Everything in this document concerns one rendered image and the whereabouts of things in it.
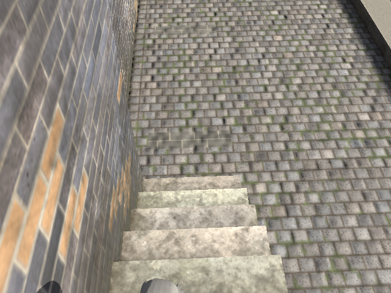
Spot stairs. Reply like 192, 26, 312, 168
109, 175, 288, 293

